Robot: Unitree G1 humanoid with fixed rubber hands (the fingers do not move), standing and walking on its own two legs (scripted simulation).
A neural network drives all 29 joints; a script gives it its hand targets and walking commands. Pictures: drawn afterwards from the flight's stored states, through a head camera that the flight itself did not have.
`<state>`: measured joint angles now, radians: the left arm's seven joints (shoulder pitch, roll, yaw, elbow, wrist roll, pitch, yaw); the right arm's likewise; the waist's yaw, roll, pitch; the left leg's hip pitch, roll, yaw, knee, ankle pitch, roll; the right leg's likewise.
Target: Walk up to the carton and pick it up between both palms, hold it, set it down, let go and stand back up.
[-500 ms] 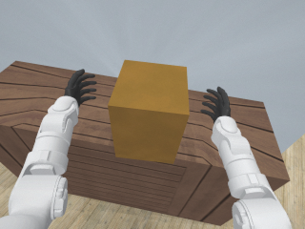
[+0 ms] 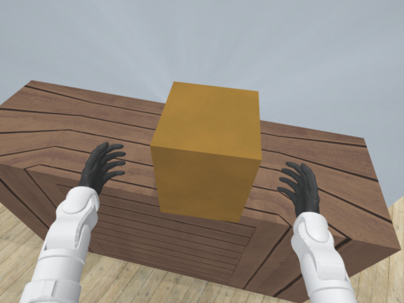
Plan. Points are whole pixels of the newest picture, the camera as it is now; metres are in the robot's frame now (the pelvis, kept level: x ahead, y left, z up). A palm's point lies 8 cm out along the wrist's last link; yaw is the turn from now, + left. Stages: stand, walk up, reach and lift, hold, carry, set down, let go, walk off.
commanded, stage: set down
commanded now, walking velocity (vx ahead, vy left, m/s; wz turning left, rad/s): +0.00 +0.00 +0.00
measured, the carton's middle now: (207, 154) +0.44 +0.02 +0.03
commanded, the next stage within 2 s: let go in 1.76 s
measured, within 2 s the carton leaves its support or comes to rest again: neither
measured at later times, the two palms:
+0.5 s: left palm (86, 230) +0.24 +0.24 +0.01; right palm (306, 247) +0.23 -0.18 +0.02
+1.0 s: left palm (91, 254) +0.20 +0.23 -0.02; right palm (308, 264) +0.21 -0.20 -0.02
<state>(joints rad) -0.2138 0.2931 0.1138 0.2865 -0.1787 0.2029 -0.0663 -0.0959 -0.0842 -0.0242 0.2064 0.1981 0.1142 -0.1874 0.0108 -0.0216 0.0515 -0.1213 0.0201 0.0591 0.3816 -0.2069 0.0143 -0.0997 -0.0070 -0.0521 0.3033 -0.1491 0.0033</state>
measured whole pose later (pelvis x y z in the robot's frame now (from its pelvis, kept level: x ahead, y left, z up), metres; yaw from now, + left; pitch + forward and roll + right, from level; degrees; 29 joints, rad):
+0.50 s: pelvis +0.01 +0.00 +0.00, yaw +0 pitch -3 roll -1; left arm 0.11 0.32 0.00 0.31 -0.24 -0.14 -0.08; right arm 0.23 -0.06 0.02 0.18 0.15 -0.11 -0.14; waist 0.03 -0.01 0.04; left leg -0.11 0.02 0.05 0.38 -0.22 0.01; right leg -0.09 -0.01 -0.06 0.31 -0.17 0.00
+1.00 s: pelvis +0.02 -0.01 +0.00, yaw +0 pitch -4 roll -1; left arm 0.21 0.30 -0.02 0.35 -0.18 -0.06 -0.07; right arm 0.26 -0.08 0.01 0.36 0.11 -0.14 -0.11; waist 0.05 -0.01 0.05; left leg -0.05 0.03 0.06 0.35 -0.23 0.00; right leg -0.05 0.00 -0.05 0.32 -0.19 -0.01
